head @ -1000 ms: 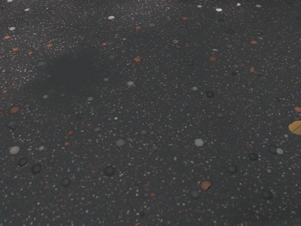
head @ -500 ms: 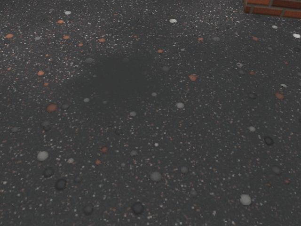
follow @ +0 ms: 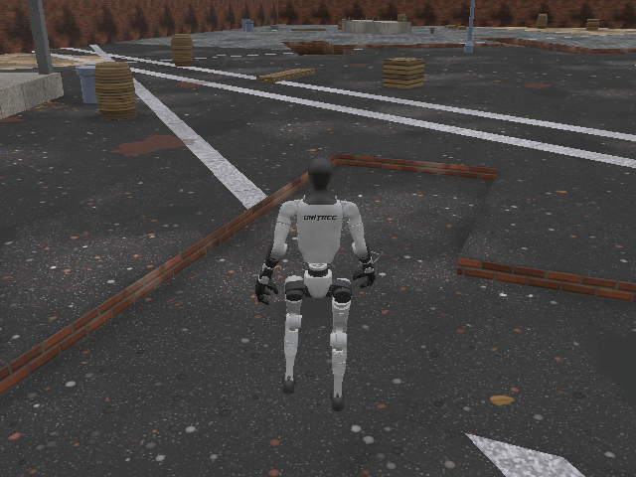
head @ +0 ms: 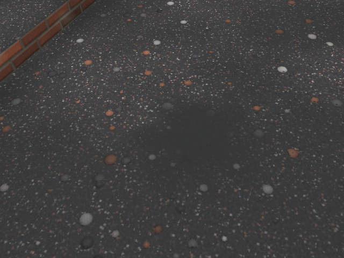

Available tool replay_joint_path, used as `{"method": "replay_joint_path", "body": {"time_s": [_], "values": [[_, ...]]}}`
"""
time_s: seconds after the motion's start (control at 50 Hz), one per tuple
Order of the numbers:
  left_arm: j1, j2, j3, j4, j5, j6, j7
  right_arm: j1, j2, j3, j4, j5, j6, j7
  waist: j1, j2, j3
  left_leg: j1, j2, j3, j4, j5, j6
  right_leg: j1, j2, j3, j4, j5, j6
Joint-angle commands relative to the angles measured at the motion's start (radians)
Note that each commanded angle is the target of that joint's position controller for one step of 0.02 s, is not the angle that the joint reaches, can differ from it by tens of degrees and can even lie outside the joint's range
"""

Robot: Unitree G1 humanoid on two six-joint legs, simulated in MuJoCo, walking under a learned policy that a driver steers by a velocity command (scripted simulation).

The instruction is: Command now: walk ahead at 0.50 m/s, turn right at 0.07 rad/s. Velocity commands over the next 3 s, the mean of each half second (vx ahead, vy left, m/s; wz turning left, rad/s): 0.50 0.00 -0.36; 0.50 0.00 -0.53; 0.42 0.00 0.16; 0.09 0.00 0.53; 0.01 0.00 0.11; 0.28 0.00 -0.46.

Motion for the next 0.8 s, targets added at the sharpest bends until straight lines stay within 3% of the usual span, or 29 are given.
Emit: {"method": "replay_joint_path", "body": {"time_s": [0.02, 0.08, 0.14, 0.18, 0.2, 0.22, 0.24, 0.26, 0.28, 0.3, 0.32, 0.34, 0.38, 0.44, 0.54, 0.62, 0.64, 0.68, 0.7, 0.72, 0.74, 0.76, 0.78, 0.8], "values": [[-0.052, 0.177, 0.039, -0.061, -0.014, -0.008, 0.011, -0.071, -0.019, 0.004, -0.088, -0.006, -0.028, 0.004, -0.021, -0.129, -0.004, -0.013, 0.013, 0.004, -0.214, 0.131, -0.022, 0.018, -0.226, 0.223, -0.175, 0.18, -0.184], [-0.001, 0.194, 0.043, -0.038, -0.023, 0.004, 0.014, -0.155, -0.027, 0.004, -0.099, 0.008, -0.039, 0.015, 0.009, -0.13, 0.001, 0.083, -0.03, 0.017, -0.369, 0.26, -0.041, -0.003, -0.216, 0.201, -0.157, 0.178, -0.167], [0.044, 0.194, 0.042, -0.019, -0.03, 0.018, 0.017, -0.202, -0.054, -0.006, -0.117, 0.017, -0.05, 0.023, 0.011, -0.138, 0.002, 0.144, -0.046, -0.001, -0.459, 0.255, -0.028, 0.034, -0.244, 0.256, -0.11, 0.115, -0.145], [0.035, 0.202, 0.045, -0.018, -0.028, 0.027, 0.022, -0.157, -0.078, -0.018, -0.105, 0.019, -0.059, 0.024, -0.033, -0.147, -0.012, 0.253, -0.05, 0.002, -0.524, 0.236, -0.004, 0.034, -0.246, 0.281, -0.048, 0.093, -0.117], [0.037, 0.187, 0.04, -0.019, -0.023, 0.029, 0.023, -0.085, -0.1, -0.032, -0.082, 0.014, -0.061, 0.018, -0.07, -0.138, -0.045, 0.376, -0.052, 0.014, -0.549, 0.219, 0.017, 0.007, -0.215, 0.268, 0.021, 0.128, -0.095], [0.024, 0.144, 0.026, -0.03, -0.014, 0.025, 0.022, 0.031, -0.142, -0.049, -0.064, -0.001, -0.063, 0.008, -0.132, -0.109, -0.124, 0.565, 0.025, -0.047, -0.538, 0.205, 0.057, -0.074, -0.156, 0.227, 0.196, 0.118, -0.059], [0.027, 0.065, 0.0, -0.062, 0.015, 0.019, 0.023, 0.202, -0.218, -0.067, -0.046, -0.013, -0.054, -0.004, -0.189, 0.069, -0.276, 0.818, 0.238, -0.257, -0.522, 0.212, 0.114, -0.249, -0.069, 0.126, 0.528, -0.168, -0.011], [0.131, 0.051, -0.006, -0.093, -0.028, 0.006, 0.024, 0.224, -0.248, -0.074, -0.022, -0.018, -0.04, 0.006, -0.131, 0.35, -0.34, 0.943, 0.393, -0.664, -0.652, -0.059, 0.254, -0.531, -0.013, 0.091, 0.78, -0.431, 0.015], [0.087, 0.153, 0.02, -0.07, -0.045, 0.01, 0.028, 0.182, -0.155, -0.052, -0.027, -0.006, -0.04, 0.011, -0.147, 0.177, -0.217, 0.849, 0.35, -0.627, -0.695, -0.191, 0.234, -0.609, -0.075, 0.139, 0.89, -0.368, 0.023], [0.008, 0.174, 0.029, -0.083, -0.042, 0.015, 0.026, 0.142, -0.105, -0.037, -0.027, -0.002, -0.042, 0.01, -0.147, 0.109, -0.115, 0.75, 0.306, -0.468, -0.703, -0.145, 0.2, -0.626, -0.102, 0.129, 0.903, -0.278, 0.022], [-0.012, 0.153, 0.029, -0.08, -0.034, 0.023, 0.026, 0.084, -0.08, -0.027, -0.027, -0.007, -0.044, 0.014, -0.115, 0.048, -0.069, 0.652, 0.259, -0.362, -0.731, -0.033, 0.182, -0.584, -0.131, 0.119, 0.883, -0.205, 0.031], [-0.032, 0.142, 0.032, -0.087, -0.024, 0.031, 0.024, 0.042, -0.056, -0.022, -0.02, -0.01, -0.046, 0.016, -0.093, 0.055, -0.028, 0.585, 0.229, -0.283, -0.756, 0.058, 0.179, -0.566, -0.152, 0.12, 0.841, -0.158, 0.037], [-0.035, 0.102, 0.028, -0.098, -0.026, 0.048, 0.016, 0.01, -0.056, -0.027, -0.003, -0.015, -0.056, 0.014, -0.063, 0.07, -0.002, 0.498, 0.203, -0.164, -0.805, 0.187, 0.173, -0.507, -0.175, 0.108, 0.808, -0.104, 0.048], [-0.083, 0.078, 0.023, -0.13, -0.019, 0.06, 0.01, 0.016, -0.087, -0.042, 0.025, -0.013, -0.065, 0.006, -0.056, 0.028, 0.014, 0.488, 0.21, -0.052, -0.839, 0.321, 0.192, -0.536, -0.181, 0.106, 0.723, -0.022, 0.068], [-0.224, 0.061, 0.008, -0.179, -0.015, 0.053, -0.02, 0.041, -0.138, -0.056, 0.064, -0.005, -0.053, -0.006, -0.099, 0.004, 0.046, 0.502, 0.188, 0.118, -0.853, 0.349, 0.161, -0.477, -0.164, 0.042, 0.443, 0.201, 0.054], [-0.324, 0.08, 0.011, -0.234, -0.017, 0.057, -0.04, 0.089, -0.175, -0.07, 0.099, 0.016, -0.035, -0.008, -0.121, 0.002, 0.076, 0.603, 0.223, 0.176, -0.819, 0.377, 0.13, -0.469, -0.147, -0.004, 0.326, 0.151, 0.01], [-0.331, 0.089, 0.014, -0.244, -0.016, 0.058, -0.043, 0.093, -0.186, -0.073, 0.105, 0.02, -0.028, -0.009, -0.115, 0.006, 0.073, 0.631, 0.23, 0.191, -0.785, 0.451, 0.121, -0.454, -0.132, -0.023, 0.309, 0.106, -0.007], [-0.276, 0.125, 0.034, -0.248, -0.013, 0.064, -0.044, 0.088, -0.218, -0.082, 0.105, 0.028, -0.013, -0.014, -0.068, 0.038, 0.012, 0.662, 0.225, 0.229, -0.634, 0.786, 0.098, -0.326, -0.064, -0.086, 0.299, 0.002, -0.05], [-0.154, 0.16, 0.057, -0.22, -0.015, 0.068, -0.041, 0.075, -0.224, -0.082, 0.103, 0.032, -0.004, -0.017, 0.007, 0.031, -0.057, 0.636, 0.202, 0.259, -0.461, 0.905, 0.077, -0.163, -0.015, -0.114, 0.261, 0.008, -0.08], [0.021, 0.224, 0.093, -0.171, -0.018, 0.075, -0.026, 0.088, -0.197, -0.07, 0.098, 0.026, -0.003, -0.021, 0.086, -0.002, -0.148, 0.497, 0.159, 0.281, -0.219, 0.837, 0.04, 0.112, 0.016, -0.091, 0.228, 0.049, -0.118], [0.092, 0.342, 0.121, -0.158, -0.024, 0.081, -0.004, 0.152, -0.09, -0.034, 0.055, -0.018, -0.014, -0.017, 0.049, -0.242, -0.229, 0.102, 0.052, 0.279, 0.162, 0.164, -0.024, 0.455, -0.226, 0.329, 0.194, 0.021, -0.24], [0.069, 0.358, 0.109, -0.202, -0.023, 0.064, -0.011, 0.151, -0.058, -0.009, 0.022, -0.014, -0.049, -0.007, 0.017, -0.294, -0.404, -0.122, -0.104, 0.041, 0.383, -0.332, -0.045, 0.601, -0.388, 0.842, 0.0, -0.182, -0.388], [0.058, 0.271, 0.084, -0.199, -0.016, 0.048, -0.02, 0.03, -0.151, -0.032, 0.002, 0.028, -0.072, 0.005, 0.068, -0.16, -0.326, -0.227, -0.047, -0.05, 0.414, -0.261, -0.024, 0.556, -0.372, 0.76, -0.058, -0.208, -0.324], [0.026, 0.237, 0.073, -0.191, -0.013, 0.038, -0.02, -0.012, -0.148, -0.028, -0.012, 0.039, -0.085, 0.007, 0.046, -0.141, -0.198, -0.246, -0.009, -0.033, 0.352, -0.174, -0.002, 0.424, -0.336, 0.623, -0.059, -0.16, -0.286]]}}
